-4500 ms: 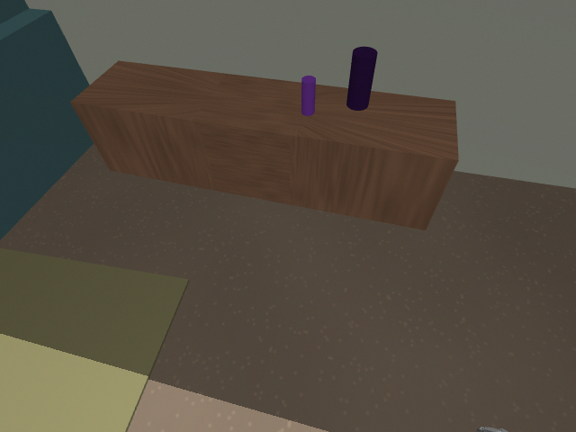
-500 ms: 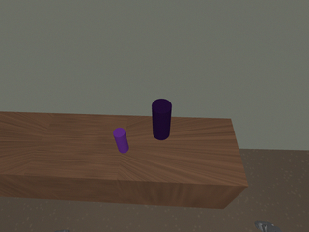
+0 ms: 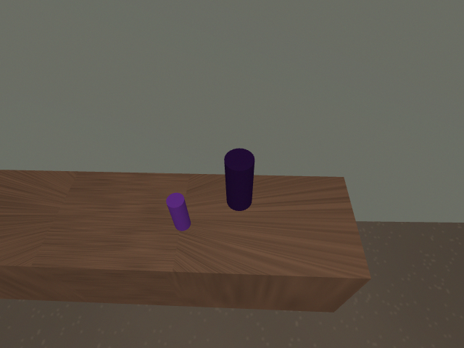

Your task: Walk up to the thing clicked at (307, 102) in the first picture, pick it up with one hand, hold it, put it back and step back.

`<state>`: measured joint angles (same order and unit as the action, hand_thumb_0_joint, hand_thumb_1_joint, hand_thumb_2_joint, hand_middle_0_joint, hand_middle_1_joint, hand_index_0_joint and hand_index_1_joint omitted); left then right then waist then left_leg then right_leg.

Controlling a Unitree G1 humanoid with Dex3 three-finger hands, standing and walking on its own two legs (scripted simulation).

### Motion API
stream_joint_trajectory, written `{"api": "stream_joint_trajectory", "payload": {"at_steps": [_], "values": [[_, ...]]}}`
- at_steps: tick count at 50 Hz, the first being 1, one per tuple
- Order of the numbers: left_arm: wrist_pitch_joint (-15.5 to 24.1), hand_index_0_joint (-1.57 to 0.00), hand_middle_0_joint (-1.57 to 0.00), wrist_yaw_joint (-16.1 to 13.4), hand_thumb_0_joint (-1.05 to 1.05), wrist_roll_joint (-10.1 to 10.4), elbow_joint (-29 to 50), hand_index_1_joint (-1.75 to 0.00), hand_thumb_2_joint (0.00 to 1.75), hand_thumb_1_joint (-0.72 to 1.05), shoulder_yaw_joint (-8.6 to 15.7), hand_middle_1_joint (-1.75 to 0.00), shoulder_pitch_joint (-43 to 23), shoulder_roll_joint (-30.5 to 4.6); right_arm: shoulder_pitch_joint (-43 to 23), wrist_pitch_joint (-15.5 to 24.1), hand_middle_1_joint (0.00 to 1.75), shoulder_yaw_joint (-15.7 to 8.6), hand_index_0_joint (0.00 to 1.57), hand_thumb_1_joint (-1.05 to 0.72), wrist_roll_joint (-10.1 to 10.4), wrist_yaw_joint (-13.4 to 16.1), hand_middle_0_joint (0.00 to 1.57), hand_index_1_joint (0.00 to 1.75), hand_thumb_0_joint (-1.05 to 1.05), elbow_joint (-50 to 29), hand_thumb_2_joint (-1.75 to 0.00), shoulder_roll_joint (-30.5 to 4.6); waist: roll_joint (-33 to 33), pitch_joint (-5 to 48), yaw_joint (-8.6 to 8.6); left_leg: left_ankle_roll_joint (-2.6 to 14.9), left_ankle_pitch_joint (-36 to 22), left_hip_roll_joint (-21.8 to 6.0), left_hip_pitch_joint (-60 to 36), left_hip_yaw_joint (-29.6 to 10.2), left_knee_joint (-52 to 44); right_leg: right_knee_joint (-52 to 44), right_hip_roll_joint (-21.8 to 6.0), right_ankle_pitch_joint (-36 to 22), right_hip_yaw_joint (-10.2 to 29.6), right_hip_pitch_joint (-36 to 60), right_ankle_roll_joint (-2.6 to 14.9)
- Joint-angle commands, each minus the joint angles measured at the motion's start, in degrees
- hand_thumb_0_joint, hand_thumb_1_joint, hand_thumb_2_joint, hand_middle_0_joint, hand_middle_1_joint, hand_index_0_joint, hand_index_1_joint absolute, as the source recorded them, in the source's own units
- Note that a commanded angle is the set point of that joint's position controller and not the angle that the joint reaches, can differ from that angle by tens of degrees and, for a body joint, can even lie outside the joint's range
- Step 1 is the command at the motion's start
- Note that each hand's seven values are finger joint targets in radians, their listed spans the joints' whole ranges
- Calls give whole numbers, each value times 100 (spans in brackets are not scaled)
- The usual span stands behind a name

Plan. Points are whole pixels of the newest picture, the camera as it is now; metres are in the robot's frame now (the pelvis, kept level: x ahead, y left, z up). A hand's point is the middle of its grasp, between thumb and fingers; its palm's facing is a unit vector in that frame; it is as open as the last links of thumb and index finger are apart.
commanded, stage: walk up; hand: left
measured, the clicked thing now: (179, 212) +0.53 +0.19 -0.30
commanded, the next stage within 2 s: stand in 0.02 s
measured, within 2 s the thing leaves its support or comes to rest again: neither
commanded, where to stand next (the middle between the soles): +0.05 +0.00 m, yaw -1 degrees
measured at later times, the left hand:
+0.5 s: hand out of the picture +0.09 +0.25 -0.16, palm faces -0.03 -0.94 -0.34, open 7.4 cm
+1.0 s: hand out of the picture +0.10 +0.25 -0.15, palm faces -0.02 -0.94 -0.35, open 7.4 cm
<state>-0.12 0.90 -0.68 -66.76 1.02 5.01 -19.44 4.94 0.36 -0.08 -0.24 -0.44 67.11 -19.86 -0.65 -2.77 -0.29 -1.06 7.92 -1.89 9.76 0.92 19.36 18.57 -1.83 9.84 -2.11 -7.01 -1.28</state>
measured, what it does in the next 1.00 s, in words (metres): stands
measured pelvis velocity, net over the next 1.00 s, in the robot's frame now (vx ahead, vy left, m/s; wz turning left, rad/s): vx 0.03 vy -0.01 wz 0.00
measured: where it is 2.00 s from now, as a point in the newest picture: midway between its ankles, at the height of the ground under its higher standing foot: outside the picture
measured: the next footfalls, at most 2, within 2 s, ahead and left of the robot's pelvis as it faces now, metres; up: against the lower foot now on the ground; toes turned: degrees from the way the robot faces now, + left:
none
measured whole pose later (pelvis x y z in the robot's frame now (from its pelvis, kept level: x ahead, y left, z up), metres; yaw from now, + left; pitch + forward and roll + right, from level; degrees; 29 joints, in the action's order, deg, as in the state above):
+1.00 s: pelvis +0.03 -0.01 +0.00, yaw +0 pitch -2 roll +0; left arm 0.3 0.3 -0.7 -65.1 0.2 5.8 -20.1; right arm 5.2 0.1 0.3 -0.5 -0.1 65.3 -20.3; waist -0.5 -2.4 -0.2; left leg -1.9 9.6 -2.3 6.7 0.7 17.9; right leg 17.9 -1.4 12.0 -2.4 -4.3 -0.6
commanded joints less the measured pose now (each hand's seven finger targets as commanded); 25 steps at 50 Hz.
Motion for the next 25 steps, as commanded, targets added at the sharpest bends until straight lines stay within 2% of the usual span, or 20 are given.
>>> {"api": "stream_joint_trajectory", "payload": {"at_steps": [1,3,7,10,12,17,19,23,25], "values": [[168,-20,-20,-107,0,8,412,-30,90,90,177,-30,-230,-1244,-242,119,30,-232,20,-90,-51,63,20,30,0,-423,-90,-1208,109,588,-41,164,-296,-626,-279,-534,-311,-372,-631,-172,502,29,184],[177,-20,-20,-119,0,5,413,-30,90,90,179,-30,-232,-1255,-248,107,30,-235,20,-90,-58,58,20,30,0,-416,-90,-1209,124,449,-27,155,-192,-583,-178,-545,-358,-399,-607,-58,485,-24,169],[188,-20,-20,-113,0,14,439,-30,90,90,157,-30,-194,-1230,-261,126,30,-238,20,-90,-55,49,20,30,0,-454,-90,-1217,10,397,-12,129,-364,-604,-223,-536,-377,-364,-608,-116,477,-78,179],[207,-20,-20,-121,0,11,463,-30,90,90,154,-30,-179,-1246,-287,138,30,-245,20,-90,-40,48,20,30,0,-486,-90,-1231,4,474,-11,152,-598,-626,-304,-529,-311,-337,-628,-397,483,9,169],[205,-20,-20,-124,0,12,458,-30,90,90,161,-30,-162,-1279,-271,120,30,-236,20,-90,-38,45,20,30,0,-485,-90,-1187,143,443,-13,136,-407,-605,-278,-521,-339,-372,-632,-222,483,1,171],[203,-20,-20,-121,0,19,480,-30,90,90,155,-30,-161,-1281,-243,128,30,-235,20,-90,-36,48,20,30,0,-489,-90,-1214,37,461,-14,125,-547,-594,-281,-508,-337,-376,-636,-388,483,95,178],[221,-20,-20,-127,0,12,490,-30,90,90,154,-30,-108,-1287,-273,129,30,-236,20,-90,-24,45,20,30,0,-505,-90,-1214,111,520,0,137,-836,-636,-409,-517,-261,-337,-652,-691,465,124,173],[203,-20,-20,-124,0,11,502,-30,90,90,154,-30,-118,-1275,-254,113,30,-236,20,-90,-23,58,20,30,0,-507,-90,-1264,27,506,-4,147,-638,-621,-392,-488,-280,-368,-647,-537,471,129,174],[211,-20,-20,-124,0,14,502,-30,90,90,159,-30,-118,-1296,-259,128,30,-217,20,-90,-30,56,20,30,0,-514,-90,-1225,66,552,-8,143,-923,-646,-473,-494,-263,-310,-655,-809,450,163,177]]}}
